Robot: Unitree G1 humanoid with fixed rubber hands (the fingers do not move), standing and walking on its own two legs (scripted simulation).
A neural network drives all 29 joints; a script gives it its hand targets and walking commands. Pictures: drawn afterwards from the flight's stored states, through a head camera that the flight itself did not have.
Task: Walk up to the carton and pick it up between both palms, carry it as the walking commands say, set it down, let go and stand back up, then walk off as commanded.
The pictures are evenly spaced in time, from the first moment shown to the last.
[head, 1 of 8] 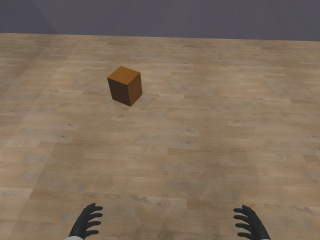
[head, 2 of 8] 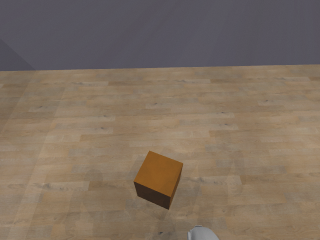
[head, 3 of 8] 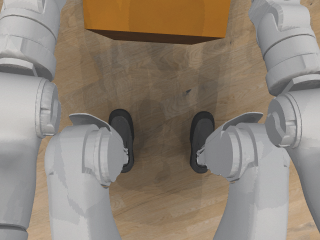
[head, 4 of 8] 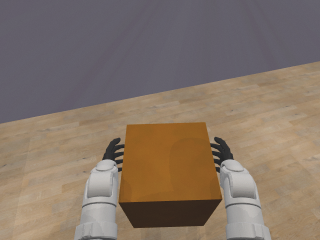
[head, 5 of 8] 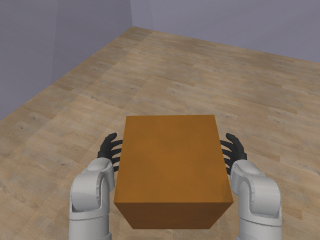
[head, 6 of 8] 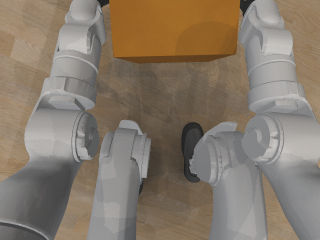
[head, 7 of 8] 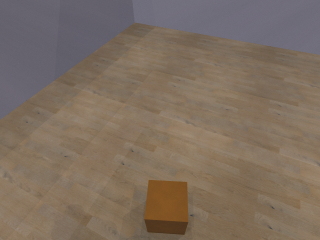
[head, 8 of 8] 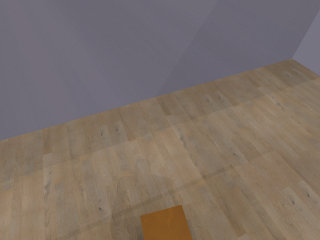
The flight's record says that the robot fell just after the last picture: no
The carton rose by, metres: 0.68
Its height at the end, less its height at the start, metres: +0.00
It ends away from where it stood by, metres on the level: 3.10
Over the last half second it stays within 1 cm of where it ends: yes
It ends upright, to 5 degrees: yes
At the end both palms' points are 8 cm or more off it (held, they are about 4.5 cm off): yes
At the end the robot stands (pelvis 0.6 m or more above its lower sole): yes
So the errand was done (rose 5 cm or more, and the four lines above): yes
